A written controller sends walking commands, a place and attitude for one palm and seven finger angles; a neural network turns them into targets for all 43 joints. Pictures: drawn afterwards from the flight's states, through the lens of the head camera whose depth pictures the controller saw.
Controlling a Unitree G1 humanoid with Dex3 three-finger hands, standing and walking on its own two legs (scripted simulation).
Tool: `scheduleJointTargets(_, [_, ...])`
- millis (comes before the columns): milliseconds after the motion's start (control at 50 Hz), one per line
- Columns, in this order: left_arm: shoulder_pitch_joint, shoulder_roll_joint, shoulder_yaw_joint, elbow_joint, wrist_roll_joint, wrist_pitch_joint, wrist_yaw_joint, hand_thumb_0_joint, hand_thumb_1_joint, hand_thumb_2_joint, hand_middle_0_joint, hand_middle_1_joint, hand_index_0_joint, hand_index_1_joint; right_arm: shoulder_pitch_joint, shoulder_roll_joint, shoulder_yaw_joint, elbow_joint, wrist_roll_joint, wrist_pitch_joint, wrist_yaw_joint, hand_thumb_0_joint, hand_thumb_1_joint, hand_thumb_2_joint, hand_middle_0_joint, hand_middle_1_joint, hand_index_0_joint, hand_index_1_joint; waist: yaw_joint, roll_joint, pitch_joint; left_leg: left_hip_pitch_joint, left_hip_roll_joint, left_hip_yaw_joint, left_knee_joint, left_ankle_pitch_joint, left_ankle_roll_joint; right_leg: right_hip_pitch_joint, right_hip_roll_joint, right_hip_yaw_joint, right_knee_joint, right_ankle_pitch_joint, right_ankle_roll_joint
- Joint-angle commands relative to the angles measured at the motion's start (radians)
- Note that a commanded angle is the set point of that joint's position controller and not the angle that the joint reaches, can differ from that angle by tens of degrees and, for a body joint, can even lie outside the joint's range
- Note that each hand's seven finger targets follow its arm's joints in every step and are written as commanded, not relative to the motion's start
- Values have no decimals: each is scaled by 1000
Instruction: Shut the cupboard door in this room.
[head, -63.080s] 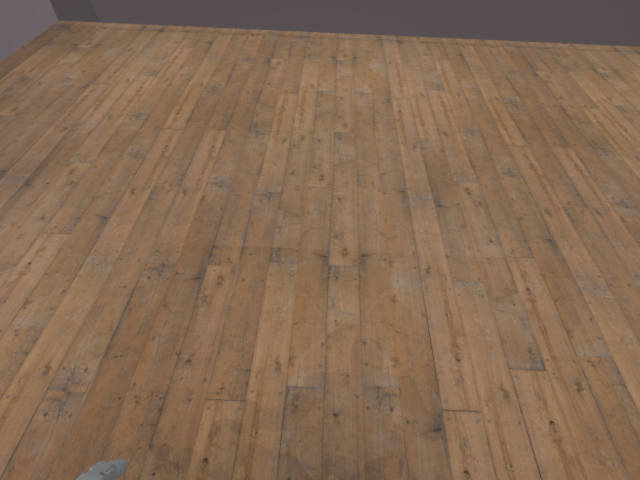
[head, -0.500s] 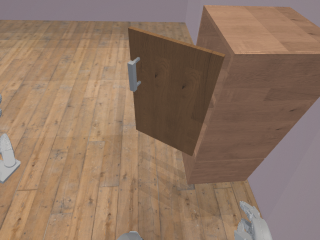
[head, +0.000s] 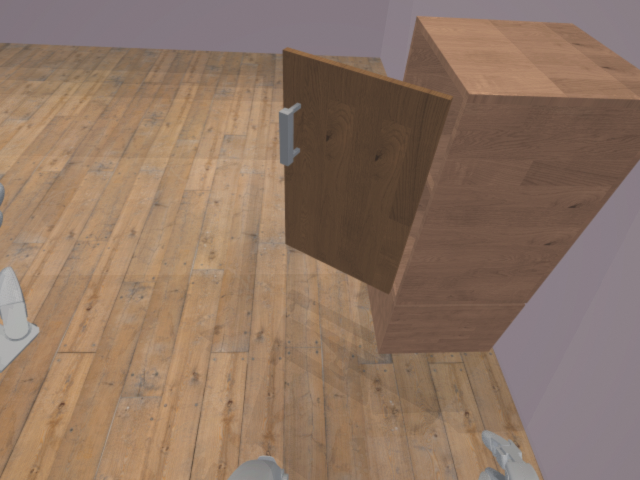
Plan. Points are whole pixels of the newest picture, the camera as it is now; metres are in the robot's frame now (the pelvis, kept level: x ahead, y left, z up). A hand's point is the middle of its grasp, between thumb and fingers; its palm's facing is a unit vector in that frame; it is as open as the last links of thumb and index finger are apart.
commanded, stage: stop stepping back and stand still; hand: left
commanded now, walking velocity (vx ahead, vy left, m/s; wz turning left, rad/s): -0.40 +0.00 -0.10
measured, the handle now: (291, 134) +0.82 +0.14 -0.01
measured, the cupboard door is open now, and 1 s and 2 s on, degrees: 57 57 57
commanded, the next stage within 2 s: let the arm hang, fingers relaxed in 0.94 s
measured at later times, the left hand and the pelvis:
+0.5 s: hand out of the picture +0.11 +0.30 +0.18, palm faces +0.48 -0.80 -0.36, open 7.4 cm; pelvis -0.09 +0.03 +0.00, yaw -1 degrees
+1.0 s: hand out of the picture +0.13 +0.28 +0.17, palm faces +0.38 -0.82 -0.43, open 7.4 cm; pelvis -0.08 +0.03 +0.01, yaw -4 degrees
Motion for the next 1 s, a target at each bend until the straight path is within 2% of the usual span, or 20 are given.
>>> scheduleJointTargets(0, [-300, 194, 63, -147, 13, -19, 25, 0, 900, 900, -200, -300, -200, -300, -129, -121, -13, -161, 9, -54, -48, 0, -900, -900, 200, 300, 200, 300, -60, -18, 31, 290, 12, -8, -380, 153, 10, -171, -149, 112, -127, 321, -35])
scheduleJointTargets(20, [-269, 188, 78, -124, 8, -27, 20, 0, 900, 900, -200, -300, -200, -300, -109, -158, -26, -174, 14, -64, -53, 0, -900, -900, 200, 300, 200, 300, -37, 159, -20, 290, 139, -136, -464, 265, 58, -148, -49, 57, -35, 127, 13])
scheduleJointTargets(40, [-254, 174, 87, -122, 10, -31, 20, 0, 900, 900, -200, -300, -200, -300, -95, -160, -34, -187, 16, -77, -50, 0, -900, -900, 200, 300, 200, 300, -22, 240, -91, 237, 261, -217, -534, 185, 109, -51, -1, 5, 64, -33, 33])
scheduleJointTargets(60, [-234, 163, 91, -106, 4, -48, 14, 0, 900, 900, -200, -300, -200, -300, -83, -158, -48, -193, 27, -97, -42, 0, -900, -900, 200, 300, 200, 300, -30, 207, -152, 168, 305, -260, -628, -223, 130, 49, 30, 7, 152, -147, 34])
scheduleJointTargets(80, [-168, 158, 127, -81, 11, -38, 7, 0, 900, 900, -200, -300, -200, -300, -76, -181, -50, -203, 19, -106, -38, 0, -900, -900, 200, 300, 200, 300, -33, 330, -143, -3, 341, -356, -724, -513, 156, 150, 62, -21, 280, -145, 42])
scheduleJointTargets(100, [-153, 175, 149, -114, 7, -21, 1, 0, 900, 900, -200, -300, -200, -300, -81, -173, -49, -209, 11, -105, -31, 0, -900, -900, 200, 300, 200, 300, -28, 338, -128, -32, 334, -384, -739, -511, 164, 148, 56, -15, 327, -127, 38])
scheduleJointTargets(140, [-145, 131, 98, -216, 2, -8, -5, 0, 900, 900, -200, -300, -200, -300, -87, -150, -41, -230, 19, -107, -6, 0, -900, -900, 200, 300, 200, 300, -27, 224, -123, 34, 281, -246, -676, -389, 125, 133, 52, -63, 244, -171, 18])
scheduleJointTargets(180, [-82, 123, 88, -231, -6, 12, 2, 0, 900, 900, -200, -300, -200, -300, -82, -140, -30, -235, 15, -104, 3, 0, -900, -900, 200, 300, 200, 300, -30, 262, -93, 62, 219, -149, -647, -361, 73, 162, 61, -117, 38, -179, -4])
scheduleJointTargets(220, [-75, 142, 93, -250, -3, 23, 11, 0, 900, 900, -200, -300, -200, -300, -72, -124, -21, -236, 8, -94, 4, 0, -900, -900, 200, 300, 200, 300, -42, 221, -87, 137, 114, -53, -541, -269, 20, 147, 27, -80, -174, -177, -41])
scheduleJointTargets(280, [-120, 207, 153, -164, -18, 16, 28, 0, 900, 900, -200, -300, -200, -300, -55, -130, -23, -200, -11, -69, 1, 0, -900, -900, 200, 300, 200, 300, -53, 18, -94, 309, 50, 15, -131, 86, 5, -102, -252, 277, -401, -218, -181])
scheduleJointTargets(320, [-108, 137, 82, -69, -16, 55, 37, 0, 900, 900, -200, -300, -200, -300, -68, -132, -33, -189, 11, -42, -6, 0, -900, -900, 200, 300, 200, 300, -35, -159, -15, 131, 18, -32, 51, 56, 7, -91, -295, 408, -443, -432, -203])
scheduleJointTargets(360, [-182, 136, 59, -23, -6, 46, 38, 0, 900, 900, -200, -300, -200, -300, -86, -132, -17, -187, 17, -42, -13, 0, -900, -900, 200, 300, 200, 300, -45, -102, 74, 67, 49, -55, 4, 24, 21, -71, -295, 337, -403, -321, -191])
scheduleJointTargets(440, [-231, 134, 39, 1, 19, 33, 39, 0, 900, 900, -200, -300, -200, -300, -70, -137, -15, -170, 17, -64, -35, 0, -900, -900, 200, 300, 200, 300, -43, -21, 44, 319, 31, 17, -329, 13, 63, -74, -189, 162, -270, -235, -110])
scheduleJointTargets(460, [-226, 137, 42, -35, 19, 27, 36, 0, 900, 900, -200, -300, -200, -300, -70, -150, -21, -180, 17, -71, -37, 0, -900, -900, 200, 300, 200, 300, -45, 43, 29, 368, 64, -33, -387, -16, 86, -86, -145, 133, -204, -195, -81])
scheduleJointTargets(500, [-184, 172, 88, -104, 12, 10, 34, 0, 900, 900, -200, -300, -200, -300, -72, -164, -20, -191, 20, -80, -37, 0, -900, -900, 200, 300, 200, 300, -46, 187, -16, 404, 212, -274, -526, -125, 141, -121, -41, 13, -32, -123, -15])
scheduleJointTargets(540, [-186, 166, 94, -174, 21, 5, 29, 0, 900, 900, -200, -300, -200, -300, -72, -143, -7, -185, 3, -90, -33, 0, -900, -900, 200, 300, 200, 300, -52, 242, 5, 270, 293, -408, -674, -312, 173, -63, -17, -50, 116, -122, 6])
scheduleJointTargets(640, [-73, 149, 111, -167, 19, 7, 32, 0, 900, 900, -200, -300, -200, -300, -60, -139, -8, -180, 5, -106, -14, 0, -900, -900, 200, 300, 200, 300, -43, 189, -46, 190, 188, -146, -558, -91, 95, 168, -31, -67, -139, 5, -5])
scheduleJointTargets(680, [-44, 155, 134, -132, 12, 4, 36, 0, 900, 900, -200, -300, -200, -300, -51, -138, -8, -185, 5, -99, -10, 0, -900, -900, 200, 300, 200, 300, -45, 186, -56, 164, 157, -104, -519, -16, 74, 204, -51, -43, -161, 59, -13])
scheduleJointTargets(740, [8, 136, 122, -92, -6, 14, 33, 0, 900, 900, -200, -300, -200, -300, -49, -127, -12, -180, 17, -82, -1, 0, -900, -900, 200, 300, 200, 300, -45, 52, -92, 234, 109, -46, -407, 138, 52, 166, -94, 49, -200, 166, -35])
scheduleJointTargets(980, [-99, 130, 70, -96, -3, 26, 32, 0, 900, 900, -200, -300, -200, -300, -85, -120, -5, -192, 23, -65, -17, 0, -900, -900, 200, 300, 200, 300, -38, 65, -84, 349, 100, -29, -409, 273, 49, 107, -91, 46, -220, 265, -12])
